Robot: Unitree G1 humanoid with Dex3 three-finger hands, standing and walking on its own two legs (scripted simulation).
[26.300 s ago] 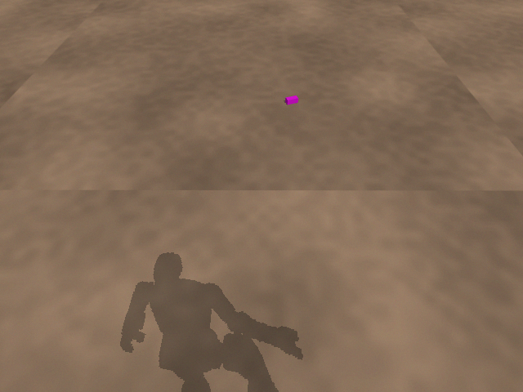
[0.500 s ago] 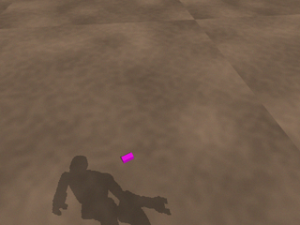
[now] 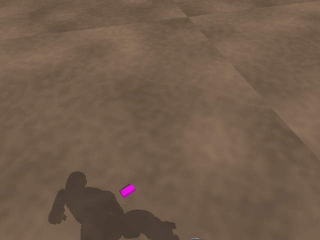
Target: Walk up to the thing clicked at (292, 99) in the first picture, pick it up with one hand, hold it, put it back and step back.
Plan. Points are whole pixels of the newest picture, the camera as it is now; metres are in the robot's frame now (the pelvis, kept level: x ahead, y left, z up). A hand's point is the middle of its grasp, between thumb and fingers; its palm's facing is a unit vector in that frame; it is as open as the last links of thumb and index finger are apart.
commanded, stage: walk up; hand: left
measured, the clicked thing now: (128, 190) +0.54 +0.21 -0.74
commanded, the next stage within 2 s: none
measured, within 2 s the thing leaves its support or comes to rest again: neither
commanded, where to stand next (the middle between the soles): +0.16 -0.04 m, yaw +2 degrees
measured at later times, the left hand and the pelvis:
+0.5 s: hand out of the picture +0.16 +0.27 -0.17, palm faces -0.01 -0.94 -0.34, open 7.4 cm; pelvis +0.09 +0.00 -0.01, yaw +0 degrees
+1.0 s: hand (75, 230) +0.19 +0.25 -0.13, palm faces +0.00 -0.94 -0.34, open 7.4 cm; pelvis +0.10 -0.01 +0.02, yaw +1 degrees
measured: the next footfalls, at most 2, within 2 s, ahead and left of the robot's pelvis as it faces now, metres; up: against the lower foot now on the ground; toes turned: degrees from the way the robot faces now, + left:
left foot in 0.32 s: +0.19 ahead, +0.13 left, +0.00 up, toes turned +3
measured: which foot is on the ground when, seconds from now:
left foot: down 0.00-0.04, up 0.06-0.30, down 0.32-1.00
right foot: down 0.00-1.00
